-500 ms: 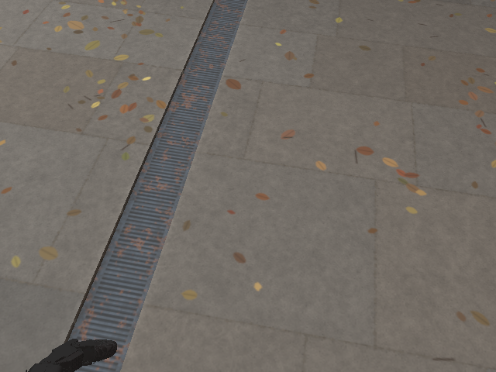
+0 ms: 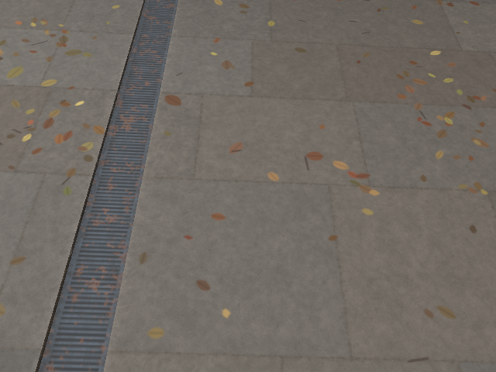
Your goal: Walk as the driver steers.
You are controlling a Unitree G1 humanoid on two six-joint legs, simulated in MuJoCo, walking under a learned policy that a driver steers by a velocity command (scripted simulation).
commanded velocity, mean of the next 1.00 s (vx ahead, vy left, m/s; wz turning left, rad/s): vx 0.06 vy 0.00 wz -0.10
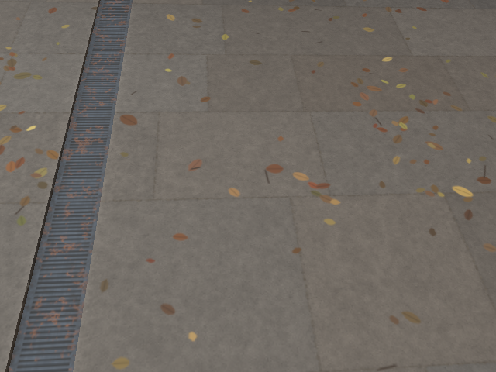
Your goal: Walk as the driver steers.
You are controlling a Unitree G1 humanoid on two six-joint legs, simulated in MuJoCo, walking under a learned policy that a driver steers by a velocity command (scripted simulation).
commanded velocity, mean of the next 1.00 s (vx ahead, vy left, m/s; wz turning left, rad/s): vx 0.46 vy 0.00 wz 0.15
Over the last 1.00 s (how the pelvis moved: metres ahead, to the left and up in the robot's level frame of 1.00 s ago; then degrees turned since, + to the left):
0.03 -0.03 0.01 -2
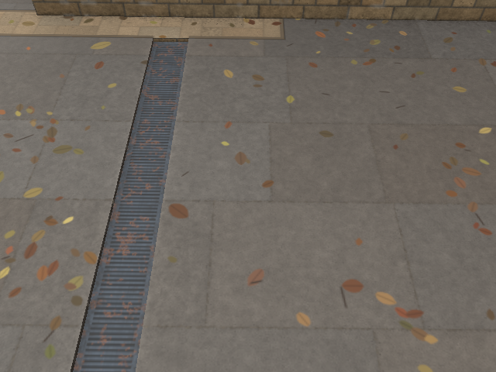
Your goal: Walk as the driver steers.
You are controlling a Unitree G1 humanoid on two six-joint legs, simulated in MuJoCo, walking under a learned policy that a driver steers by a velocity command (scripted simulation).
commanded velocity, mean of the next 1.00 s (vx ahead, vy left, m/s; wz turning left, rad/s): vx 0.50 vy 0.00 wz -0.26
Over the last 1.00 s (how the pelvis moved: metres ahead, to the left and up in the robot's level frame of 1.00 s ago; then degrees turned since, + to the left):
0.46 0.10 0.00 6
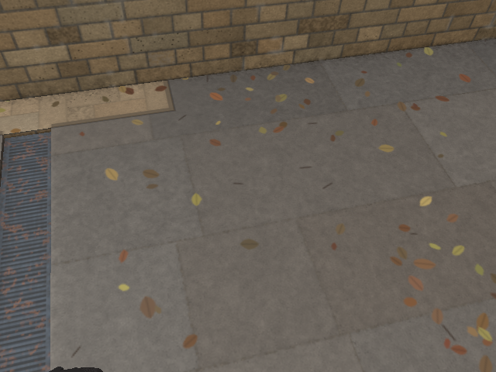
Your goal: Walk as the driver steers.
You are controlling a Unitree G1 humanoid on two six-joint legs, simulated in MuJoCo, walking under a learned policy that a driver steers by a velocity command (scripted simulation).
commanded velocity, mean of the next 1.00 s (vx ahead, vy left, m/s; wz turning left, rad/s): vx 0.50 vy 0.00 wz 0.30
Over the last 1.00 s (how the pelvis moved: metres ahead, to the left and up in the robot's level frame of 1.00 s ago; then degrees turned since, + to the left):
0.57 -0.09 0.00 -14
